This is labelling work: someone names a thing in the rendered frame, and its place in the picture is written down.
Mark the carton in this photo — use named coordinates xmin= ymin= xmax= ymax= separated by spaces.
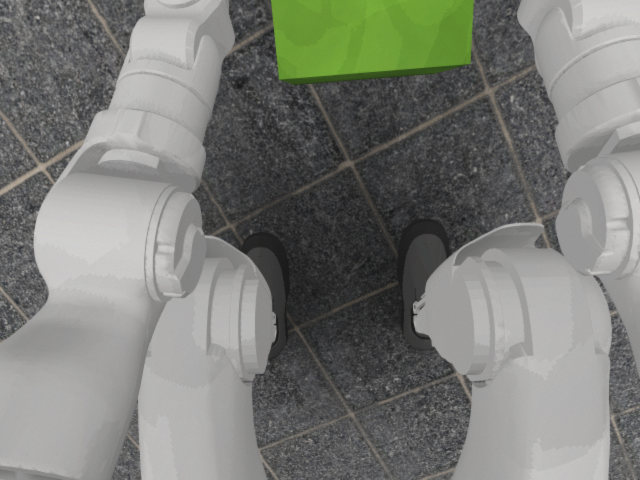
xmin=271 ymin=0 xmax=474 ymax=85

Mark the robot left forearm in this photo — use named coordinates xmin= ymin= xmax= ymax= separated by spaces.
xmin=34 ymin=0 xmax=235 ymax=275

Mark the right robot shin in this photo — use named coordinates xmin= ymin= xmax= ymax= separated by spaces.
xmin=413 ymin=223 xmax=612 ymax=364

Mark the right robot foot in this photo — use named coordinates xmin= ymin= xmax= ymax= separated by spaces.
xmin=397 ymin=219 xmax=449 ymax=351

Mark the robot right forearm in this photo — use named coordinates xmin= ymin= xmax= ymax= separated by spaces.
xmin=517 ymin=0 xmax=640 ymax=173

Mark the left robot upper arm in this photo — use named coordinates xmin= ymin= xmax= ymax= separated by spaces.
xmin=0 ymin=173 xmax=207 ymax=480

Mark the right robot upper arm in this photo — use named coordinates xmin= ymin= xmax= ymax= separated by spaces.
xmin=555 ymin=150 xmax=640 ymax=378

